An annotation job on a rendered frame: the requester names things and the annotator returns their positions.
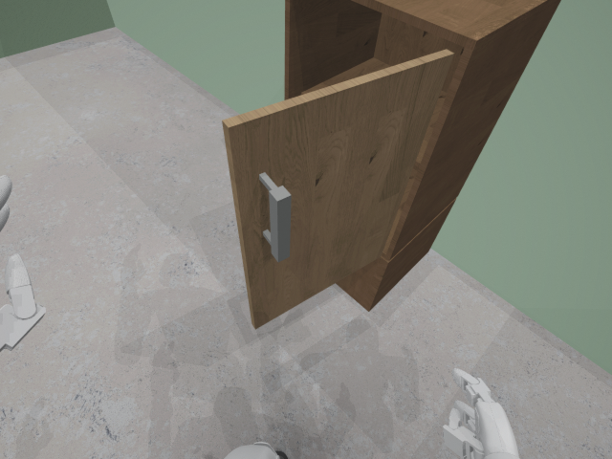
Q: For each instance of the left robot hand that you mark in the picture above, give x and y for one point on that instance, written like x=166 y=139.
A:
x=16 y=321

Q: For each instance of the handle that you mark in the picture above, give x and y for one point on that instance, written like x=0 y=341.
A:
x=280 y=218

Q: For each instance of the right robot hand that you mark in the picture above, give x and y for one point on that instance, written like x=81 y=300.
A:
x=489 y=430

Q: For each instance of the left robot shin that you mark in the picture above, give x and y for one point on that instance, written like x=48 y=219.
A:
x=265 y=444

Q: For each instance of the cupboard door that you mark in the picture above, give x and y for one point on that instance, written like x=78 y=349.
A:
x=345 y=153

